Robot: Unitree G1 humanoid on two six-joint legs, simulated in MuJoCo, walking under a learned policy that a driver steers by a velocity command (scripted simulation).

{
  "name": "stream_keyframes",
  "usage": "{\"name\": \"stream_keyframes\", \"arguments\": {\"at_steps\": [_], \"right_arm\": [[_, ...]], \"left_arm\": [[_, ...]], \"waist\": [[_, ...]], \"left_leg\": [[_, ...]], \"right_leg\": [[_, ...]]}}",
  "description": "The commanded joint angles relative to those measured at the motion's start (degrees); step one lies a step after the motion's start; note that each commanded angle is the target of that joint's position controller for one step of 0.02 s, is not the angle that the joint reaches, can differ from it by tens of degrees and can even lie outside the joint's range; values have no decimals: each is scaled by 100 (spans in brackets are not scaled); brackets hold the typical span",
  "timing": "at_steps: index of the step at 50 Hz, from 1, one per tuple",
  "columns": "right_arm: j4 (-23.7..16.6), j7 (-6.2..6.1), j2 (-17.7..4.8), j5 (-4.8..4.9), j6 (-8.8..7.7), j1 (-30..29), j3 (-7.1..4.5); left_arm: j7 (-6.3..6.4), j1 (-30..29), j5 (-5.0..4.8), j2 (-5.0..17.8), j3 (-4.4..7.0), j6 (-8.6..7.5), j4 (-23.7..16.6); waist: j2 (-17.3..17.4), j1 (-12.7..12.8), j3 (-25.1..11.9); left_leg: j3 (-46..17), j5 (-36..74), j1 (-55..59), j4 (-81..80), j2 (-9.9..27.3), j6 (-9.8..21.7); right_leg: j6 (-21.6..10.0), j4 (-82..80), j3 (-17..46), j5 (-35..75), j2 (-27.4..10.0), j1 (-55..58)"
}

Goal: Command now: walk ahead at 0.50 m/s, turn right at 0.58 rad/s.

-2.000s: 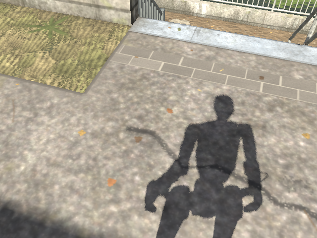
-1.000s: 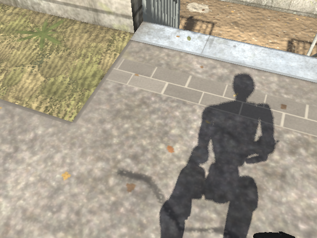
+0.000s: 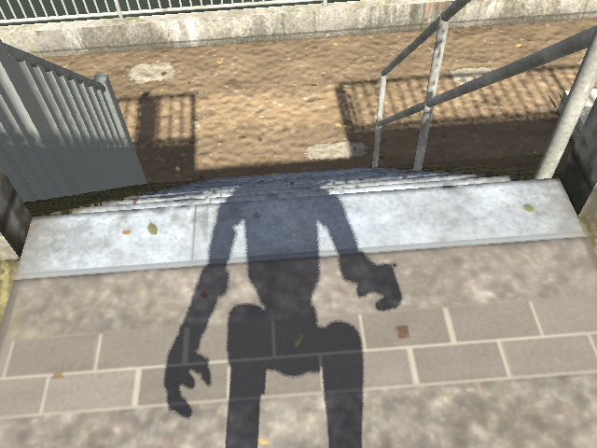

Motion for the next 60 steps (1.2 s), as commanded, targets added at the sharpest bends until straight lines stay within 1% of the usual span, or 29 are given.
{"name": "stream_keyframes", "arguments": {"at_steps": [1,3,5,7,8,9,10,11,12,13,14,16,19,23,26,29,32,34,35,36,37,38,39,40,42,45,51,57,60], "right_arm": [[-616,24,-385,33,-89,-794,-25],[-730,45,-395,55,-141,-987,8],[-748,49,-456,68,-197,-831,5],[-480,-12,-653,74,-257,55,-85],[-217,-73,-770,80,-311,889,-153],[-72,-159,-1023,-8,-374,1741,-230],[-28,-185,-1647,-134,-347,2292,-397],[42,-110,-1352,25,-252,2043,-382],[-69,-87,-929,103,-235,1429,-292],[-103,-58,-589,104,-254,1076,-211],[-41,-61,-480,84,-282,1032,-169],[163,-56,-415,115,-366,1206,-130],[391,-17,-509,183,-480,1575,-157],[601,-14,-492,196,-446,1971,-144],[741,-25,-568,203,-441,2273,-154],[865,-43,-618,169,-405,2533,-152],[956,-92,-685,125,-346,2559,-162],[991,-116,-726,146,-298,2453,-165],[970,-118,-653,171,-290,2441,-134],[715,-124,-426,197,-309,2354,-56],[668,-106,16,332,-294,2990,10],[729,-150,-642,147,-233,2499,-156],[589,-104,-579,145,-271,2116,-170],[583,-76,-453,156,-281,1969,-147],[661,-7,-304,36,-152,2052,-133],[594,72,-229,1,-29,1829,-147],[173,66,-136,35,22,487,-87],[-141,43,-128,70,-6,-383,-16],[-182,-15,-220,70,-61,-238,-49]], "left_arm": [[54,501,35,847,164,-36,-212],[93,583,70,857,155,-42,-205],[143,493,85,876,144,-71,-213],[140,229,92,986,151,-120,-241],[100,142,93,1025,151,-142,-229],[54,151,72,861,103,-179,-309],[30,975,-160,312,0,-168,-351],[50,1019,14,666,35,-147,-261],[38,507,112,745,58,-110,-304],[-8,28,154,686,26,-112,-408],[-50,-178,162,605,15,-87,-481],[-117,-120,239,478,-23,17,-470],[-170,-397,253,376,-68,76,-565],[-215,-1495,220,251,-174,64,-915],[-233,-2127,175,133,-263,41,-1090],[-210,-2499,132,194,-273,22,-1186],[-164,-2548,147,290,-237,-17,-1232],[-98,-1701,193,386,-156,-88,-947],[-38,-798,264,591,-60,-155,-637],[45,270,383,1074,65,-195,-486],[45,347,298,1489,186,-106,-411],[3,-13,79,1057,125,-43,-452],[-15,-517,59,768,36,-54,-518],[-40,-791,84,536,-15,-91,-529],[-1,-888,62,345,-65,-160,-442],[14,-525,13,433,-40,-270,-230],[35,126,19,455,-61,-244,53],[83,635,92,503,-82,-187,310],[146,530,126,632,-46,-148,359]], "waist": [[-578,131,38],[-621,179,65],[-670,42,79],[-696,-366,-197],[-499,-760,-602],[-220,-1091,-1209],[1131,-885,-2129],[987,-716,-1933],[342,-530,-858],[-116,-506,-377],[-18,-431,-149],[275,-273,-117],[284,-236,-107],[208,-443,129],[231,-616,154],[257,-728,166],[276,-647,181],[184,-236,-214],[-3,103,-747],[-662,473,-1549],[-1807,139,-1961],[-701,127,-1293],[-621,-79,-591],[-484,-238,-298],[-608,-500,-135],[-517,-589,-71],[-480,-339,239],[-556,-116,390],[-589,-293,308]], "left_leg": [[228,262,-221,-521,-334,33],[273,270,-87,-943,-417,145],[250,217,524,-1391,-479,329],[349,-200,1861,-1686,-751,570],[422,-113,2829,-2026,-828,706],[-311,-541,4145,-2021,-89,927],[-2940,-1029,5791,-2227,1553,1729],[-4218,-1647,5391,-3003,1743,1870],[-3454,-2176,4407,-3167,1543,1789],[-2683,-1881,3710,-3318,1257,1664],[-2109,-1316,3329,-3450,992,1527],[-1427,-398,2939,-3597,678,1398],[-973,339,3029,-3788,600,1491],[-470,648,3187,-4009,373,1426],[-214,1055,3283,-3937,299,1312],[-185,1466,3634,-3714,432,1288],[-259,2084,4049,-3318,657,1243],[-63,3214,4098,-2248,528,1110],[149,2934,3600,-1205,290,987],[426,937,2482,509,-17,856],[594,-2757,631,2218,-979,671],[21,-2513,108,2523,-628,738],[-31,-2003,42,2363,-419,764],[-25,-1661,281,2069,-248,737],[29,-1403,767,1694,-90,606],[172,-1055,644,1456,-53,449],[391,57,-30,162,32,272],[614,254,196,-905,-249,495],[698,-422,734,-1230,-457,762]], "right_leg": [[-534,-90,1218,2740,-1450,318],[-511,23,1253,2957,-1553,569],[-372,115,1277,3214,-1673,564],[-154,751,1115,4419,-1616,384],[-49,1704,877,4681,-1361,280],[31,3007,711,3481,-1090,-480],[324,5131,92,231,-179,-2131],[271,5744,128,-1537,-150,-2876],[260,5884,162,-1026,-489,-3135],[264,5591,110,-645,-697,-3097],[266,5310,47,-519,-848,-3007],[345,4974,-77,-430,-967,-2682],[449,4642,-314,-111,-1114,-2995],[629,3497,-662,722,-1340,-3445],[663,2547,-878,1188,-1254,-3144],[594,2032,-985,1152,-1130,-2910],[400,1670,-1002,611,-1003,-2639],[193,1094,-1119,460,-703,-1479],[5,949,-927,564,-834,-204],[-340,871,623,183,-2266,1227],[-1114,226,2986,42,-3455,2200],[-964,107,2719,-336,-3106,1634],[-804,-66,1926,-102,-2838,879],[-637,-298,1396,344,-2559,271],[-394,-592,696,723,-2151,-378],[-481,-814,329,1340,-2047,-458],[-445,-937,-147,2084,-1888,-118],[-378,-612,-373,2865,-2022,553],[-293,-41,-450,3915,-2157,847]]}}
Velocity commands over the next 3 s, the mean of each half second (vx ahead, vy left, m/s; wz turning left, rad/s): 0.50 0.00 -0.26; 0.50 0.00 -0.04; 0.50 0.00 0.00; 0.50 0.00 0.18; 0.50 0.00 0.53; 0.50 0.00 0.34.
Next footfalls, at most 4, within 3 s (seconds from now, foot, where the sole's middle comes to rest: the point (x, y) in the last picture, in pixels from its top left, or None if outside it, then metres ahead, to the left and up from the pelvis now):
0.18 left None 0.29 0.12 -0.78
0.70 right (390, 423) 0.52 -0.10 -0.78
1.26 left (328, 297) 0.84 0.05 -0.78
1.84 right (399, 232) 1.06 -0.14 -0.78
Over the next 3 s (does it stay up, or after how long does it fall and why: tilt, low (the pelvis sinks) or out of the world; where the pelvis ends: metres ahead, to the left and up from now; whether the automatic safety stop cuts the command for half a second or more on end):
stays up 1.09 0.00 -0.03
